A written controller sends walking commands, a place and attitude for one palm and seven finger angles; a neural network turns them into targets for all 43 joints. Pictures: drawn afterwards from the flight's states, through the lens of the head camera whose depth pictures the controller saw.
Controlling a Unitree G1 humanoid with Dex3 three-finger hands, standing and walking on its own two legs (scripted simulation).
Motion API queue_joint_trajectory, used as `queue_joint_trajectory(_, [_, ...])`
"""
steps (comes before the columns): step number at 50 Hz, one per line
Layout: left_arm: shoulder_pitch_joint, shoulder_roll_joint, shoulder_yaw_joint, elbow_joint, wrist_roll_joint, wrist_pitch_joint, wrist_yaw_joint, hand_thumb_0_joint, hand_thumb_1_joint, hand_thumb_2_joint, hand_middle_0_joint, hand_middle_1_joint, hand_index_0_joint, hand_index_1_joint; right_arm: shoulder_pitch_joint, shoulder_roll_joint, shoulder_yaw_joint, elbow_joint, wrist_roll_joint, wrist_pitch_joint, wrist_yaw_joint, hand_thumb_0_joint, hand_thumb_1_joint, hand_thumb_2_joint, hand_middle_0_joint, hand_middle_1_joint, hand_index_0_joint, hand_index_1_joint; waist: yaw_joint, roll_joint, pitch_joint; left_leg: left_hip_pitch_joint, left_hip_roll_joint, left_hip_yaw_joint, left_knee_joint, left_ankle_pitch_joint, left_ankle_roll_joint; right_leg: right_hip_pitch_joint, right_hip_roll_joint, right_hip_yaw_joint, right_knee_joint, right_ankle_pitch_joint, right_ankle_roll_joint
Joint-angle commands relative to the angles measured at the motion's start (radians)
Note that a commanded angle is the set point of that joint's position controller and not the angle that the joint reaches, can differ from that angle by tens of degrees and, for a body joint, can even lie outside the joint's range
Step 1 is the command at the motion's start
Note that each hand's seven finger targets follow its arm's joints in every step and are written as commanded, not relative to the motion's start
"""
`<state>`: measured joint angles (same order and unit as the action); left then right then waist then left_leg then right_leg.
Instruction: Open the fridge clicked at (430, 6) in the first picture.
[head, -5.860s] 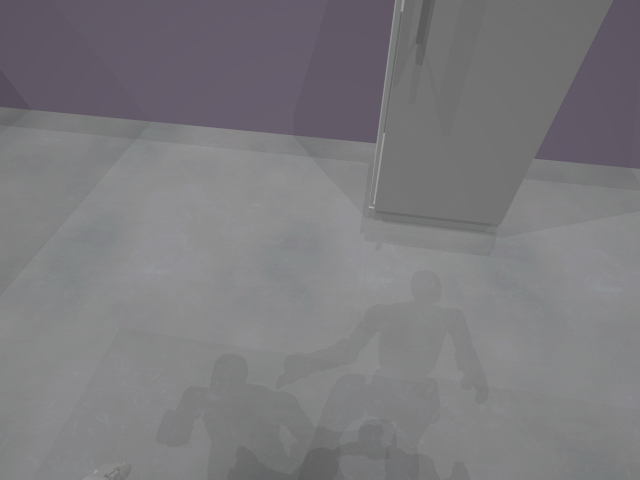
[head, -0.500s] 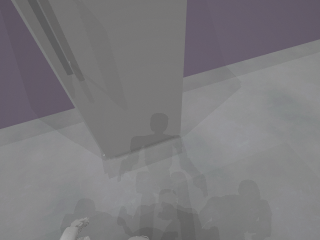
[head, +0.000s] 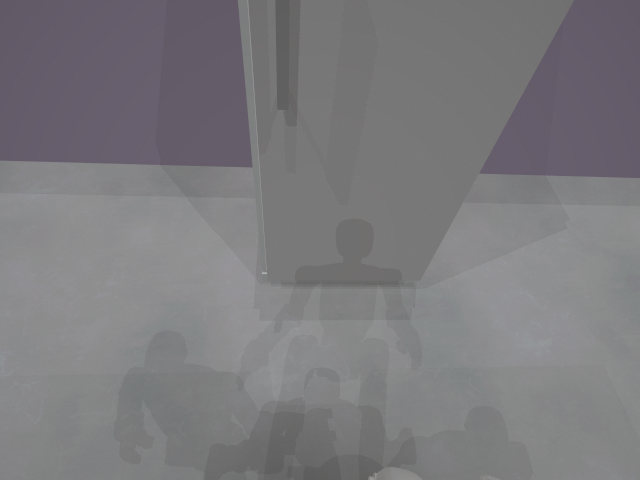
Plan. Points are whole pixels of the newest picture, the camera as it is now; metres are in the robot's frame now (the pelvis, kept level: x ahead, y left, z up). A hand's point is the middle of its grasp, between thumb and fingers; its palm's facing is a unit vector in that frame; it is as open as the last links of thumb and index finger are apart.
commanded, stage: turn to face it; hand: left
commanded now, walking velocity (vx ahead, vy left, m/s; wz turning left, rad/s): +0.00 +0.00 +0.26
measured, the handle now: out of the picture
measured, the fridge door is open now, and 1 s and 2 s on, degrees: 0 0 0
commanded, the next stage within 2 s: take the last steps up to it in 0.04 s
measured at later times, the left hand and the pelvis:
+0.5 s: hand out of the picture +0.00 +0.12 -0.16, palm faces +0.15 -0.97 -0.18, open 7.4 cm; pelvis +0.05 -0.04 +0.01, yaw +5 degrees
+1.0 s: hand (212, 408) +0.23 +0.17 -0.16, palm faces +0.11 -0.97 -0.20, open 7.4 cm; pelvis +0.19 -0.02 +0.01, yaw +3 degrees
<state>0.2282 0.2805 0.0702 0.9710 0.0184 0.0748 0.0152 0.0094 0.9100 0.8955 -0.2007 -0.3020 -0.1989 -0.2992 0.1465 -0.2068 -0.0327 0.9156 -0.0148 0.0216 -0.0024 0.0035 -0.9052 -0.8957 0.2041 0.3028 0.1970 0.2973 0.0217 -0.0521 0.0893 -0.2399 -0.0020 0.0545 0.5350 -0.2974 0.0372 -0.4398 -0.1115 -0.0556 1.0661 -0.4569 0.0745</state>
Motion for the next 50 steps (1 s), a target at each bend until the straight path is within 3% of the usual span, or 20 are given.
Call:
queue_joint_trajectory(1, [-0.012,0.044,-0.002,-0.071,-0.006,-0.037,0.0,0.0,0.9,0.9,-0.2,-0.3,-0.2,-0.3,0.063,-0.187,-0.045,-0.022,-0.001,-0.02,-0.019,0.0,-0.9,-0.9,0.2,0.3,0.2,0.3,-0.038,0.175,-0.138,0.201,0.245,-0.194,-0.179,0.669,0.125,-0.064,0.009,0.025,-0.021,0.033,0.013])
queue_joint_trajectory(8, [-0.027,0.004,-0.016,-0.068,-0.01,-0.046,0.006,0.0,0.9,0.9,-0.2,-0.3,-0.2,-0.3,0.071,-0.175,-0.047,0.006,-0.011,-0.011,-0.017,0.0,-0.9,-0.9,0.2,0.3,0.2,0.3,-0.048,0.187,-0.12,0.136,0.252,-0.264,-0.194,0.497,0.139,0.068,0.046,0.015,-0.273,0.006,-0.004])
queue_joint_trajectory(12, [0.093,-0.016,-0.027,-0.005,0.004,-0.075,-0.007,0.0,0.9,0.9,-0.2,-0.3,-0.2,-0.3,0.066,-0.147,-0.042,0.037,-0.009,-0.017,-0.014,0.0,-0.9,-0.9,0.2,0.3,0.2,0.3,-0.005,0.137,-0.105,-0.011,0.206,-0.277,-0.194,-0.028,0.094,0.291,0.082,-0.023,-0.567,0.132,-0.03])
queue_joint_trajectory(13, [0.133,0.003,-0.024,0.018,0.01,-0.085,-0.006,0.0,0.9,0.9,-0.2,-0.3,-0.2,-0.3,0.072,-0.111,-0.036,0.047,-0.005,-0.02,-0.012,0.0,-0.9,-0.9,0.2,0.3,0.2,0.3,0.015,0.069,-0.073,-0.123,0.15,-0.236,-0.124,-0.153,0.054,0.4,0.05,0.015,-0.674,0.145,-0.039])
queue_joint_trajectory(14, [0.177,0.059,-0.013,0.032,0.019,-0.097,-0.001,0.0,0.9,0.9,-0.2,-0.3,-0.2,-0.3,0.083,-0.052,-0.021,0.042,0.002,-0.024,-0.01,0.0,-0.9,-0.9,0.2,0.3,0.2,0.3,0.029,-0.114,-0.052,-0.275,0.04,-0.123,0.073,-0.227,0.001,0.469,-0.106,0.245,-0.793,-0.047,-0.102])
queue_joint_trajectory(15, [0.205,0.121,0.001,0.026,0.017,-0.091,0.003,0.0,0.9,0.9,-0.2,-0.3,-0.2,-0.3,0.036,-0.034,-0.016,0.003,0.0,-0.024,-0.003,0.0,-0.9,-0.9,0.2,0.3,0.2,0.3,0.058,-0.239,0.016,-0.384,-0.016,-0.033,0.258,-0.288,-0.026,0.41,-0.267,0.457,-0.937,-0.239,-0.201])
queue_joint_trajectory(16, [0.221,0.113,0.007,0.03,0.007,-0.101,0.006,0.0,0.9,0.9,-0.2,-0.3,-0.2,-0.3,-0.015,-0.085,-0.028,-0.005,-0.009,-0.017,0.001,0.0,-0.9,-0.9,0.2,0.3,0.2,0.3,0.076,-0.279,0.059,-0.405,0.03,-0.084,0.382,-0.256,-0.016,0.311,-0.279,0.533,-1.003,-0.313,-0.234])
queue_joint_trajectory(17, [0.209,0.075,0.002,0.039,0.007,-0.104,0.009,0.0,0.9,0.9,-0.2,-0.3,-0.2,-0.3,-0.024,-0.094,-0.036,0.002,-0.011,-0.017,0.007,0.0,-0.9,-0.9,0.2,0.3,0.2,0.3,0.053,-0.212,0.101,-0.422,0.052,-0.082,0.472,-0.203,-0.013,0.28,-0.272,0.506,-1.012,-0.308,-0.246])
queue_joint_trajectory(19, [0.131,0.021,-0.011,0.031,0.007,-0.115,0.008,0.0,0.9,0.9,-0.2,-0.3,-0.2,-0.3,0.037,-0.074,-0.04,0.048,-0.014,-0.02,0.018,0.0,-0.9,-0.9,0.2,0.3,0.2,0.3,-0.011,-0.046,0.079,-0.383,0.081,-0.059,0.529,-0.076,-0.029,0.27,-0.191,0.291,-0.946,-0.087,-0.223])
queue_joint_trajectory(22, [0.163,-0.017,-0.022,0.057,0.005,-0.135,0.007,0.0,0.9,0.9,-0.2,-0.3,-0.2,-0.3,0.067,-0.03,-0.038,0.07,-0.013,-0.023,0.02,0.0,-0.9,-0.9,0.2,0.3,0.2,0.3,-0.021,-0.047,0.037,-0.341,0.094,-0.016,0.492,0.003,-0.048,0.293,-0.135,0.142,-0.912,0.169,-0.214])
queue_joint_trajectory(30, [0.284,-0.022,-0.022,0.164,0.01,-0.136,0.008,0.0,0.9,0.9,-0.2,-0.3,-0.2,-0.3,-0.037,0.021,-0.021,0.059,-0.007,-0.052,0.02,0.0,-0.9,-0.9,0.2,0.3,0.2,0.3,0.018,-0.084,0.028,-0.265,0.082,0.072,0.187,-0.019,-0.036,0.37,-0.134,0.11,-0.826,0.451,-0.239])
queue_joint_trajectory(32, [0.265,-0.022,-0.02,0.176,0.006,-0.133,0.008,0.0,0.9,0.9,-0.2,-0.3,-0.2,-0.3,0.037,0.013,-0.022,0.084,-0.008,-0.064,0.013,0.0,-0.9,-0.9,0.2,0.3,0.2,0.3,-0.023,-0.058,-0.008,-0.119,0.064,0.093,0.072,0.027,-0.022,0.344,-0.116,0.089,-0.749,0.467,-0.222])
queue_joint_trajectory(33, [0.239,-0.019,-0.016,0.174,0.001,-0.132,0.006,0.0,0.9,0.9,-0.2,-0.3,-0.2,-0.3,0.131,0.002,-0.027,0.119,-0.011,-0.072,0.005,0.0,-0.9,-0.9,0.2,0.3,0.2,0.3,-0.068,-0.035,-0.042,0.027,0.037,0.117,-0.01,0.083,-0.019,0.298,-0.083,0.048,-0.644,0.505,-0.201])
queue_joint_trajectory(34, [0.244,-0.048,-0.02,0.173,-0.004,-0.131,0.003,0.0,0.9,0.9,-0.2,-0.3,-0.2,-0.3,0.26,-0.048,-0.037,0.165,-0.015,-0.081,-0.007,0.0,-0.9,-0.9,0.2,0.3,0.2,0.3,-0.117,0.054,-0.108,0.241,0.085,0.051,-0.08,0.106,0.0,0.203,-0.038,0.017,-0.438,0.509,-0.171])
queue_joint_trajectory(35, [0.29,-0.103,-0.027,0.157,-0.011,-0.127,-0.006,0.0,0.9,0.9,-0.2,-0.3,-0.2,-0.3,0.38,-0.16,-0.064,0.193,-0.027,-0.088,-0.02,0.0,-0.9,-0.9,0.2,0.3,0.2,0.3,-0.137,0.299,-0.213,0.453,0.359,-0.307,-0.148,0.107,0.092,-0.025,0.065,-0.063,-0.161,0.185,-0.114])
queue_joint_trajectory(36, [0.227,-0.083,-0.029,0.114,-0.004,-0.129,-0.01,0.0,0.9,0.9,-0.2,-0.3,-0.2,-0.3,0.448,-0.213,-0.069,0.205,-0.017,-0.075,-0.028,0.0,-0.9,-0.9,0.2,0.3,0.2,0.3,-0.154,0.307,-0.203,0.44,0.499,-0.5,-0.269,0.097,0.171,-0.135,0.11,-0.019,0.03,-0.107,-0.111])
queue_joint_trajectory(37, [0.173,-0.073,-0.023,0.1,0.003,-0.115,-0.009,0.0,0.9,0.9,-0.2,-0.3,-0.2,-0.3,0.38,-0.206,-0.07,0.195,-0.013,-0.069,-0.033,0.0,-0.9,-0.9,0.2,0.3,0.2,0.3,-0.134,0.26,-0.141,0.303,0.514,-0.494,-0.314,-0.068,0.184,-0.17,0.06,0.031,0.156,-0.1,-0.115])
queue_joint_trajectory(39, [0.108,-0.082,-0.014,0.095,0.013,-0.104,-0.024,0.0,0.9,0.9,-0.2,-0.3,-0.2,-0.3,0.244,-0.098,-0.047,0.153,-0.015,-0.074,-0.033,0.0,-0.9,-0.9,0.2,0.3,0.2,0.3,-0.087,0.164,0.053,0.066,0.439,-0.363,-0.383,-0.171,0.147,-0.19,-0.01,0.054,0.172,0.05,-0.101])
queue_joint_trajectory(43, [0.188,-0.123,-0.012,0.106,0.012,-0.08,-0.035,0.0,0.9,0.9,-0.2,-0.3,-0.2,-0.3,0.167,-0.063,-0.031,0.121,-0.013,-0.09,-0.029,0.0,-0.9,-0.9,0.2,0.3,0.2,0.3,-0.008,0.177,0.019,-0.047,0.316,-0.092,-0.376,0.009,0.089,-0.056,-0.025,0.013,-0.006,0.169,-0.068])
queue_joint_trajectory(50, [0.012,-0.085,-0.003,0.022,0.008,-0.079,-0.039,0.0,0.9,0.9,-0.2,-0.3,-0.2,-0.3,0.193,-0.103,-0.054,0.119,-0.02,-0.071,-0.016,0.0,-0.9,-0.9,0.2,0.3,0.2,0.3,-0.035,0.181,0.055,-0.014,0.314,-0.044,-0.348,0.043,0.101,-0.005,-0.004,-0.044,-0.344,0.213,-0.046])
